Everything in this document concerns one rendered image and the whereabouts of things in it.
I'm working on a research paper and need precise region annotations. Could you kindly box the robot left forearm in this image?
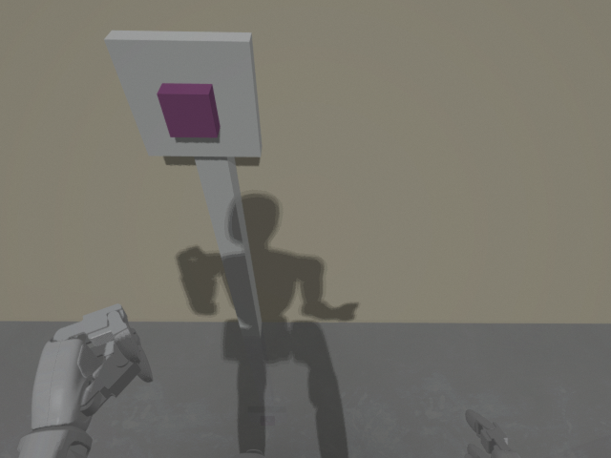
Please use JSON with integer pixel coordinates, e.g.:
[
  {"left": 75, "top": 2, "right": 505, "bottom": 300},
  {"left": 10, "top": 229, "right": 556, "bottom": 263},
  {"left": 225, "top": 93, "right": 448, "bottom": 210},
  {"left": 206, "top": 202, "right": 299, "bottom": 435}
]
[{"left": 17, "top": 426, "right": 93, "bottom": 458}]

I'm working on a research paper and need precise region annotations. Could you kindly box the button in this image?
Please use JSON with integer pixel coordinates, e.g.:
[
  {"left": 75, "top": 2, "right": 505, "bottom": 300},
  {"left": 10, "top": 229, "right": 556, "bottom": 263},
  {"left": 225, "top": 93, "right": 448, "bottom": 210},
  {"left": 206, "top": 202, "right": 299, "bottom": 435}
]
[{"left": 157, "top": 83, "right": 221, "bottom": 137}]

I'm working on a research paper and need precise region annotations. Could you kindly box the panel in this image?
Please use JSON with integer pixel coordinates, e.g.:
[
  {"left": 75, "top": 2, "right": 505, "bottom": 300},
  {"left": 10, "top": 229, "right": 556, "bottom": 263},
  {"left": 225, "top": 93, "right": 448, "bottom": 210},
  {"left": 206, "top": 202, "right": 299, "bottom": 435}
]
[{"left": 104, "top": 31, "right": 263, "bottom": 339}]

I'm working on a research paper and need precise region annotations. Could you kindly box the right robot hand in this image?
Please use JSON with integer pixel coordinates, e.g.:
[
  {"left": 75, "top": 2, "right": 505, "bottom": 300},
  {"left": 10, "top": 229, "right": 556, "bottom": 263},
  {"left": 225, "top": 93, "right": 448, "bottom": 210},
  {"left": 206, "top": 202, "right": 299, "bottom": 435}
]
[{"left": 464, "top": 409, "right": 520, "bottom": 458}]

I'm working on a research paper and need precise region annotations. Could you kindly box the left robot hand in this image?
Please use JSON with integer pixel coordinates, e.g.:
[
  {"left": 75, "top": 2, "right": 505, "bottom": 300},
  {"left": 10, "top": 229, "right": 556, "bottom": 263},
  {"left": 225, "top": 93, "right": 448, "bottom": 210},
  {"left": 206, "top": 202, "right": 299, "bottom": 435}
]
[{"left": 32, "top": 303, "right": 153, "bottom": 431}]

